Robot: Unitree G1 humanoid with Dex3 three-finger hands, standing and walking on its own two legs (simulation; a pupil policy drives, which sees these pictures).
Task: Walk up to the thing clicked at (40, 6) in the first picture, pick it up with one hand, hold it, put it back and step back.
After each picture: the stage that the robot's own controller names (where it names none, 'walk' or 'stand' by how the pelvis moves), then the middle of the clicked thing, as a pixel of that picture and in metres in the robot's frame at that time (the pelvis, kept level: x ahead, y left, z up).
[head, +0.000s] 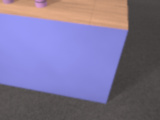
stand; out of the picture +0.97 +0.27 +0.13
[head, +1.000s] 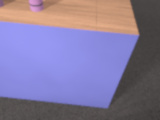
walk; out of the picture +0.85 +0.24 +0.15
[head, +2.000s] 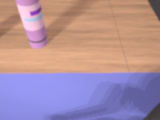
stand; (31, 15) +0.53 +0.19 +0.17
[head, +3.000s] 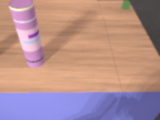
stand; (29, 37) +0.49 +0.20 +0.13
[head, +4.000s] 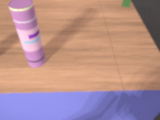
stand; (30, 37) +0.49 +0.20 +0.13
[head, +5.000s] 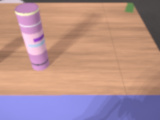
stand; (34, 40) +0.49 +0.19 +0.13
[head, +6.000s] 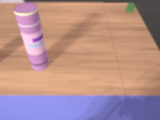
stand; (34, 40) +0.49 +0.19 +0.13
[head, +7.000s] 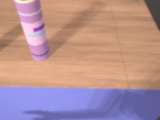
rise first; (34, 30) +0.50 +0.18 +0.13
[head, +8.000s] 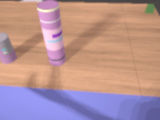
rise first; (53, 36) +0.51 +0.16 +0.13
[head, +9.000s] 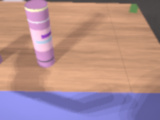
go down; (42, 37) +0.51 +0.15 +0.14
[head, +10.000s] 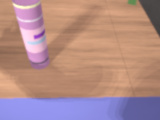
go down; (34, 36) +0.48 +0.15 +0.14
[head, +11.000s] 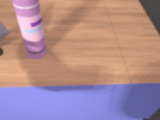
close in; (31, 25) +0.51 +0.14 +0.16
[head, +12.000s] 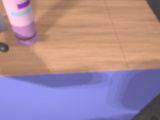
close in; (18, 8) +0.53 +0.16 +0.19
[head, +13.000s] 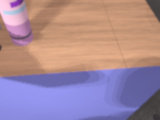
go down; (12, 6) +0.52 +0.16 +0.19
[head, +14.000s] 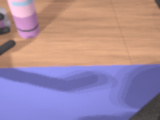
lift; out of the picture +0.54 +0.16 +0.20
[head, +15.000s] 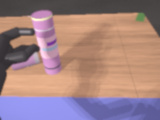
lift; (48, 45) +0.50 +0.15 +0.15
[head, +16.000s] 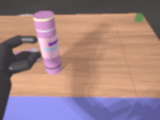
close; (49, 45) +0.51 +0.15 +0.14
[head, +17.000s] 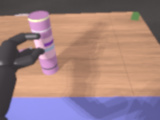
stand; (45, 45) +0.50 +0.16 +0.14
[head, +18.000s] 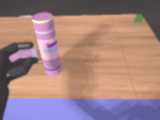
close; (48, 47) +0.50 +0.15 +0.14
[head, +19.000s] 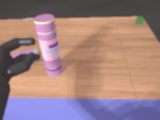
close; (50, 47) +0.51 +0.15 +0.14
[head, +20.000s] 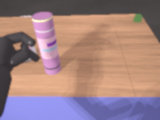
crouch; (48, 46) +0.51 +0.15 +0.14
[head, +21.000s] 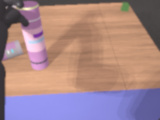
lower; (34, 38) +0.52 +0.16 +0.14
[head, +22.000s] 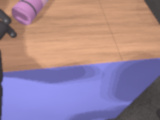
lower; out of the picture +0.68 +0.08 +0.11
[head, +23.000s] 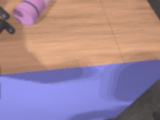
lower; out of the picture +0.67 +0.07 +0.11
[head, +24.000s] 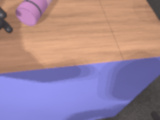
lower; out of the picture +0.67 +0.06 +0.11
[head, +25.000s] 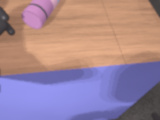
lower; out of the picture +0.65 +0.05 +0.11
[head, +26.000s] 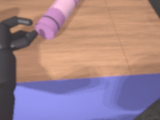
open; (60, 10) +0.63 +0.04 +0.10
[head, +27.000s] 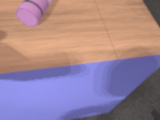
sink last; out of the picture +0.65 +0.05 +0.11
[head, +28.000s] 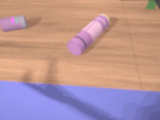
sink last; (90, 33) +0.63 +0.02 +0.08
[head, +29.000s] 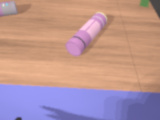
stand; (88, 32) +0.62 +0.00 +0.06
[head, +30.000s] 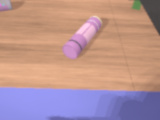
stand; (83, 35) +0.62 +0.01 +0.05
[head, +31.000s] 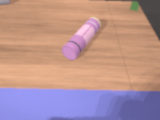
stand; (82, 36) +0.62 +0.01 +0.04
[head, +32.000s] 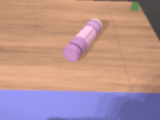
stand; (84, 38) +0.61 +0.01 +0.04
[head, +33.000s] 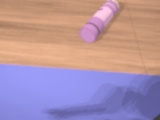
walk; (100, 19) +0.65 -0.07 +0.07
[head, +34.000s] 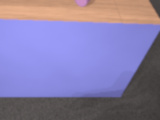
walk; out of the picture +0.94 -0.04 +0.06
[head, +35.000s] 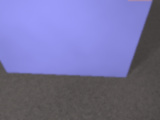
stand; out of the picture +1.24 -0.06 +0.06
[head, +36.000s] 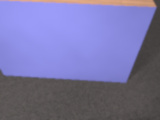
stand; out of the picture +1.17 -0.13 +0.05
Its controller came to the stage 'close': yes
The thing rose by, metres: 0.00
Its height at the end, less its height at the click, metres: -0.09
